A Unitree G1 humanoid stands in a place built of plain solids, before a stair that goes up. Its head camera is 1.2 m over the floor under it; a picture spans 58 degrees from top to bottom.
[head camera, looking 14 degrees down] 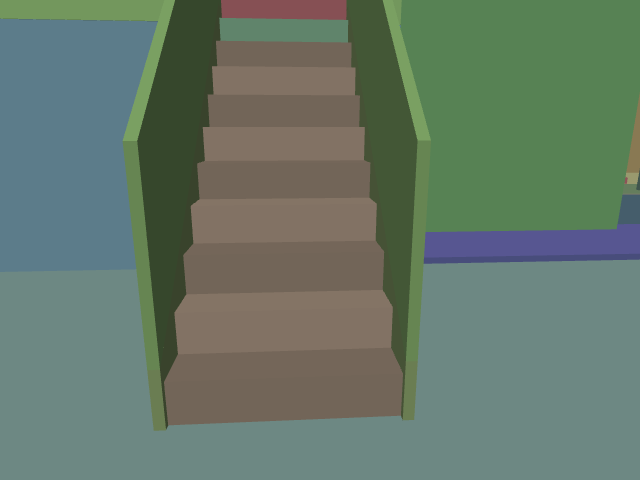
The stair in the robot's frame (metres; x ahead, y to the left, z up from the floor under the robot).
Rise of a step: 0.20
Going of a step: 0.23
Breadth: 1.00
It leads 4 degrees to the left of straight ahead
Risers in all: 10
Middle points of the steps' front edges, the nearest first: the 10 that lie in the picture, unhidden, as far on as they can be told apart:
1.61 0.14 0.21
1.84 0.16 0.41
2.07 0.17 0.62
2.30 0.19 0.82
2.52 0.20 1.03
2.75 0.22 1.23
2.98 0.23 1.44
3.21 0.25 1.64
3.44 0.26 1.85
3.67 0.28 2.05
